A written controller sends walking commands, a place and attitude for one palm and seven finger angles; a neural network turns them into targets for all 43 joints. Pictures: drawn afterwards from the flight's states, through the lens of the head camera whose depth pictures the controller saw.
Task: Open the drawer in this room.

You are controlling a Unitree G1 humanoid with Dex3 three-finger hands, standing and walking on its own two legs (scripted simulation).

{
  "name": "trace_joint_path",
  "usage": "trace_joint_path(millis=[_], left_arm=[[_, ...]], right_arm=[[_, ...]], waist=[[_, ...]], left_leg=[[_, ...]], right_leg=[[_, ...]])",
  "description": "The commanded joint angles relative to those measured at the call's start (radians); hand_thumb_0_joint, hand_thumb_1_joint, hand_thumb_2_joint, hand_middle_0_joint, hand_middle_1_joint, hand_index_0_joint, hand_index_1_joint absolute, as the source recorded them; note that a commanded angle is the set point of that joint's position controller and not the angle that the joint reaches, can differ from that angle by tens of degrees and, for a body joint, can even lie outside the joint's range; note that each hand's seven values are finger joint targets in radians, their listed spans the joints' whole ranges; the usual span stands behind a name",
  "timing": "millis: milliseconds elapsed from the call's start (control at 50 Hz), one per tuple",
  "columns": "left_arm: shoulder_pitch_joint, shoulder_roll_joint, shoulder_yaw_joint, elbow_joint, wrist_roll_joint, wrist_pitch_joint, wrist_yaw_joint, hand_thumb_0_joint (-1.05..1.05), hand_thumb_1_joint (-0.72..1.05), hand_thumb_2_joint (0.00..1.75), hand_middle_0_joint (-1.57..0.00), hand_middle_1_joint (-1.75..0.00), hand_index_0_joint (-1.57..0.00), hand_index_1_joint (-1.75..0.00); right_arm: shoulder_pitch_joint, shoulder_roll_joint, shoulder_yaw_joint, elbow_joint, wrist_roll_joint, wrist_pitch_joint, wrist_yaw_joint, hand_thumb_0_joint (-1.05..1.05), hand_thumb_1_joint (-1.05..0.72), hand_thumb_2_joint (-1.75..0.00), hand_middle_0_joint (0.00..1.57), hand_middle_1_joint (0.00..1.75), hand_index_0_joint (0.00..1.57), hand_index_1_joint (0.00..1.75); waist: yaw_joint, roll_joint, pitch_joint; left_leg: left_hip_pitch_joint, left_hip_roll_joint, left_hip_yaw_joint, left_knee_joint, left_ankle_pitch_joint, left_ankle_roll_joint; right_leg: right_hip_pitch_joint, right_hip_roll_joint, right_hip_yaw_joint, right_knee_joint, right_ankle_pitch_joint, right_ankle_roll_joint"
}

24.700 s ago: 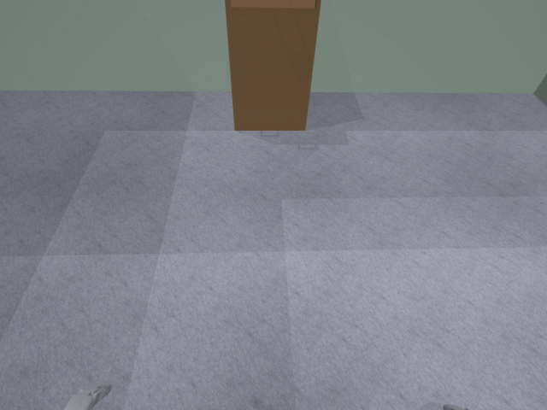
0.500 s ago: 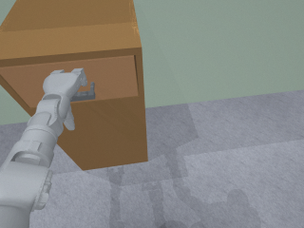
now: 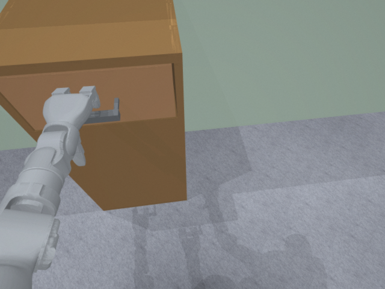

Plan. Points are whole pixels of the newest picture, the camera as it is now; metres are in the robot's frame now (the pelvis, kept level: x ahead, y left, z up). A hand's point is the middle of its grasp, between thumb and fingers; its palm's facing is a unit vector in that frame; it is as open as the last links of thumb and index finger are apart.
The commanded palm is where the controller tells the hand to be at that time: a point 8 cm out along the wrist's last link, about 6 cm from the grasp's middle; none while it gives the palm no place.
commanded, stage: lower the fingers behind the handle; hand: left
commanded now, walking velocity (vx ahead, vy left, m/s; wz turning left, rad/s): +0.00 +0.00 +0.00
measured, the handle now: (95, 110) +0.51 +0.25 +0.03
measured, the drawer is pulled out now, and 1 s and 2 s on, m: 0.00 0.00 0.00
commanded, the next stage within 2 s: lift the fingers back up to retry in 0.86 s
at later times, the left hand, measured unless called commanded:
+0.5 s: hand (83, 123) +0.46 +0.26 +0.04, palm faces -0.04 +0.05 -1.00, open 13.9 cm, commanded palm +0.45 +0.24 +0.07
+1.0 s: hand (83, 124) +0.46 +0.26 +0.04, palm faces -0.04 +0.06 -1.00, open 13.9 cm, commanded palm +0.45 +0.23 +0.07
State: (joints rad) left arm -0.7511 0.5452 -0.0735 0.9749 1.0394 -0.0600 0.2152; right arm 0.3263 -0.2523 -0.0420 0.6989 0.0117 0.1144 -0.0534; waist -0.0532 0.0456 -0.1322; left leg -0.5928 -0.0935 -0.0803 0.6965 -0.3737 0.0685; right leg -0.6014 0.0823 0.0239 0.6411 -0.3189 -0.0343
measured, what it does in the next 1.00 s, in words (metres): stands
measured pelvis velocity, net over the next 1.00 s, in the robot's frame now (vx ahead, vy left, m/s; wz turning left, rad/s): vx -0.03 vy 0.00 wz -0.01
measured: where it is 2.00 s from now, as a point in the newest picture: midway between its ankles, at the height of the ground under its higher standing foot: outside the picture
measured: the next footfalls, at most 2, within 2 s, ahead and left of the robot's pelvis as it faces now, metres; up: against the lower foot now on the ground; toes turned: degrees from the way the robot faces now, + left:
none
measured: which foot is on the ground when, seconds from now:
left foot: down 0.00-1.00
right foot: down 0.00-1.00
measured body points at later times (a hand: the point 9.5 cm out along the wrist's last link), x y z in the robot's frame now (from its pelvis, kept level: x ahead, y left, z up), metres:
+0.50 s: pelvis -0.02 +0.01 -0.01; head +0.07 +0.01 +0.43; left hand +0.46 +0.25 +0.10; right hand +0.01 -0.26 -0.14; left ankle -0.04 +0.08 -0.72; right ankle -0.02 -0.10 -0.72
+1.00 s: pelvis -0.03 +0.00 -0.02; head +0.07 +0.00 +0.42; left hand +0.46 +0.25 +0.10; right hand -0.01 -0.27 -0.15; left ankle -0.04 +0.08 -0.72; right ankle -0.02 -0.10 -0.72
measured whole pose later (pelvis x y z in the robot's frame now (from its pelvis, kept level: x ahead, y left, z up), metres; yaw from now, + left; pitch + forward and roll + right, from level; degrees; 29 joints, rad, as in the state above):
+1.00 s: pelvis -0.03 +0.00 -0.02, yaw -1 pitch +20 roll -2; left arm -0.93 0.56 -0.13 1.11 1.05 0.04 0.27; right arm 0.37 -0.26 -0.02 0.69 0.02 0.08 -0.03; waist -0.09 0.05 -0.15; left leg -0.80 -0.09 -0.06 0.85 -0.39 0.07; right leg -0.80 0.09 0.02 0.79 -0.33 -0.03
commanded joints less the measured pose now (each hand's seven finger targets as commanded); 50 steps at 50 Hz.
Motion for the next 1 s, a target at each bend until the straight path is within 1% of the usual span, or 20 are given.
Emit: trace_joint_path(millis=[0,160,180,220,280,340,380,400,460,500,560,620,680,800,820,860,900,920,940,980], left_arm=[[-0.391,0.140,0.050,-0.163,-0.005,-0.062,0.051,0.00,-0.50,0.30,-0.30,-1.20,-0.30,-1.20],[-0.444,0.078,0.007,-0.080,0.013,0.013,0.114,0.00,-0.50,0.30,-0.30,-1.20,-0.30,-1.20],[-0.443,0.099,0.026,-0.058,0.013,0.025,0.115,0.00,-0.50,0.30,-0.30,-1.20,-0.30,-1.20],[-0.445,0.061,-0.010,-0.029,0.010,0.050,0.113,0.00,-0.50,0.30,-0.30,-1.20,-0.30,-1.20],[-0.465,0.091,0.000,0.021,0.010,0.078,0.097,0.00,-0.50,0.30,-0.30,-1.20,-0.30,-1.20],[-0.434,0.068,-0.025,0.047,0.014,0.085,0.076,0.00,-0.50,0.30,-0.30,-1.20,-0.30,-1.20],[-0.437,0.048,-0.039,0.068,0.003,0.083,0.056,0.00,-0.50,0.30,-0.30,-1.20,-0.30,-1.20],[-0.415,0.090,-0.006,0.071,0.002,0.076,0.051,0.00,-0.50,0.30,-0.30,-1.20,-0.30,-1.20],[-0.396,0.079,-0.022,0.071,-0.007,0.064,0.028,0.00,-0.50,0.30,-0.30,-1.20,-0.30,-1.20],[-0.398,0.114,-0.001,0.058,-0.003,0.048,0.022,0.00,-0.50,0.30,-0.30,-1.20,-0.30,-1.20],[-0.389,0.081,-0.023,0.030,0.003,0.036,0.019,0.00,-0.50,0.30,-0.30,-1.20,-0.30,-1.20],[-0.403,0.063,-0.034,0.034,-0.003,0.034,0.027,0.00,-0.50,0.30,-0.30,-1.20,-0.30,-1.20],[-0.448,0.130,0.009,0.039,-0.004,0.039,0.037,0.00,-0.50,0.30,-0.30,-1.20,-0.30,-1.20],[-0.497,0.080,-0.042,0.043,0.000,0.059,0.045,0.00,-0.50,0.30,-0.30,-1.20,-0.30,-1.20],[-0.479,0.108,-0.014,0.051,-0.001,0.061,0.045,0.00,-0.50,0.30,-0.30,-1.20,-0.30,-1.20],[-0.465,0.089,-0.027,0.054,-0.008,0.065,0.038,0.00,-0.50,0.30,-0.30,-1.20,-0.30,-1.20],[-0.494,0.085,-0.037,0.053,-0.014,0.065,0.030,0.00,-0.50,0.30,-0.30,-1.20,-0.30,-1.20],[-0.465,0.099,-0.024,0.065,-0.009,0.067,0.027,0.00,-0.50,0.30,-0.30,-1.20,-0.30,-1.20],[-0.477,0.073,-0.050,0.065,-0.012,0.069,0.023,0.00,-0.50,0.30,-0.30,-1.20,-0.30,-1.20],[-0.536,0.098,-0.034,0.014,-0.018,0.060,0.019,0.00,-0.50,0.30,-0.30,-1.20,-0.30,-1.20]], right_arm=[[0.097,-0.152,-0.058,-0.064,-0.004,-0.021,-0.002,0.00,-0.90,-0.90,0.20,0.30,0.20,0.30],[0.115,-0.161,-0.063,-0.056,-0.003,-0.020,0.024,0.00,-0.90,-0.90,0.20,0.30,0.20,0.30],[0.118,-0.164,-0.065,-0.054,-0.003,-0.018,0.023,0.00,-0.90,-0.90,0.20,0.30,0.20,0.30],[0.121,-0.159,-0.060,-0.056,0.000,-0.018,0.024,0.00,-0.90,-0.90,0.20,0.30,0.20,0.30],[0.123,-0.169,-0.050,-0.056,0.002,-0.015,0.019,0.00,-0.90,-0.90,0.20,0.30,0.20,0.30],[0.124,-0.164,-0.045,-0.067,0.004,-0.017,0.017,0.00,-0.90,-0.90,0.20,0.30,0.20,0.30],[0.129,-0.166,-0.043,-0.065,0.003,-0.020,0.016,0.00,-0.90,-0.90,0.20,0.30,0.20,0.30],[0.133,-0.169,-0.041,-0.072,0.003,-0.023,0.013,0.00,-0.90,-0.90,0.20,0.30,0.20,0.30],[0.133,-0.168,-0.035,-0.085,0.007,-0.027,0.008,0.00,-0.90,-0.90,0.20,0.30,0.20,0.30],[0.142,-0.170,-0.035,-0.087,0.007,-0.030,0.004,0.00,-0.90,-0.90,0.20,0.30,0.20,0.30],[0.148,-0.166,-0.039,-0.089,0.007,-0.032,0.007,0.00,-0.90,-0.90,0.20,0.30,0.20,0.30],[0.154,-0.167,-0.042,-0.082,0.009,-0.037,0.008,0.00,-0.90,-0.90,0.20,0.30,0.20,0.30],[0.157,-0.176,-0.039,-0.074,0.012,-0.043,0.003,0.00,-0.90,-0.90,0.20,0.30,0.20,0.30],[0.172,-0.172,-0.039,-0.064,0.011,-0.054,0.009,0.00,-0.90,-0.90,0.20,0.30,0.20,0.30],[0.172,-0.173,-0.039,-0.062,0.012,-0.053,0.008,0.00,-0.90,-0.90,0.20,0.30,0.20,0.30],[0.170,-0.171,-0.037,-0.067,0.012,-0.053,0.008,0.00,-0.90,-0.90,0.20,0.30,0.20,0.30],[0.173,-0.172,-0.037,-0.061,0.010,-0.055,0.007,0.00,-0.90,-0.90,0.20,0.30,0.20,0.30],[0.173,-0.173,-0.034,-0.063,0.013,-0.052,0.006,0.00,-0.90,-0.90,0.20,0.30,0.20,0.30],[0.166,-0.172,-0.032,-0.066,0.013,-0.052,0.005,0.00,-0.90,-0.90,0.20,0.30,0.20,0.30],[0.162,-0.173,-0.034,-0.068,0.012,-0.055,0.002,0.00,-0.90,-0.90,0.20,0.30,0.20,0.30]], waist=[[-0.042,0.038,-0.337],[-0.065,0.001,-0.341],[-0.066,-0.025,-0.342],[-0.074,-0.010,-0.331],[-0.085,-0.049,-0.298],[-0.080,-0.021,-0.296],[-0.093,-0.040,-0.257],[-0.081,-0.057,-0.268],[-0.083,-0.081,-0.257],[-0.078,-0.066,-0.279],[-0.071,-0.032,-0.290],[-0.087,-0.053,-0.259],[-0.093,-0.065,-0.250],[-0.107,-0.003,-0.287],[-0.098,-0.019,-0.290],[-0.096,-0.020,-0.296],[-0.112,-0.022,-0.291],[-0.099,-0.030,-0.292],[-0.112,-0.036,-0.269],[-0.113,-0.024,-0.294]], left_leg=[[0.232,0.067,0.014,-0.008,0.510,-0.053],[0.192,0.071,0.001,0.015,0.448,-0.059],[0.178,0.070,-0.002,0.017,0.442,-0.055],[0.170,0.067,0.003,0.016,0.418,-0.051],[0.107,0.063,0.009,0.009,0.339,-0.033],[0.114,0.065,0.009,0.013,0.334,-0.035],[0.087,0.066,0.009,0.013,0.302,-0.028],[0.063,0.064,0.016,0.016,0.278,-0.022],[0.021,0.062,0.020,0.020,0.226,-0.015],[0.018,0.064,0.020,0.025,0.231,-0.015],[0.046,0.068,0.015,0.032,0.244,-0.022],[0.031,0.071,0.010,0.035,0.203,-0.019],[-0.004,0.072,0.004,0.030,0.157,-0.016],[0.042,0.074,-0.005,0.036,0.169,-0.024],[0.038,0.074,-0.005,0.038,0.172,-0.024],[0.036,0.072,0.000,0.039,0.179,-0.023],[0.034,0.072,0.004,0.042,0.182,-0.019],[0.027,0.071,0.000,0.040,0.180,-0.021],[0.020,0.070,0.003,0.041,0.171,-0.018],[0.035,0.072,0.002,0.033,0.167,-0.017]], right_leg=[[0.066,-0.020,-0.011,-0.018,0.294,-0.017],[-0.009,-0.011,-0.026,0.009,0.232,-0.018],[-0.001,-0.011,-0.025,0.008,0.231,-0.019],[-0.008,-0.012,-0.027,0.009,0.224,-0.017],[0.002,-0.014,-0.021,0.001,0.200,-0.015],[-0.016,-0.014,-0.024,0.012,0.185,-0.017],[-0.031,-0.014,-0.025,0.007,0.169,-0.016],[-0.013,-0.016,-0.020,0.012,0.163,-0.012],[-0.012,-0.018,-0.018,0.019,0.142,-0.010],[-0.007,-0.019,-0.012,0.027,0.150,-0.011],[-0.041,-0.015,-0.018,0.037,0.137,-0.014],[-0.074,-0.014,-0.018,0.029,0.103,-0.011],[-0.077,-0.017,-0.015,0.030,0.075,-0.011],[-0.119,-0.015,-0.023,0.041,0.067,-0.010],[-0.109,-0.015,-0.023,0.043,0.071,-0.011],[-0.096,-0.014,-0.022,0.041,0.079,-0.010],[-0.097,-0.016,-0.020,0.036,0.087,-0.006],[-0.092,-0.015,-0.024,0.041,0.084,-0.009],[-0.102,-0.014,-0.022,0.036,0.081,-0.006],[-0.080,-0.017,-0.016,0.027,0.083,-0.006]])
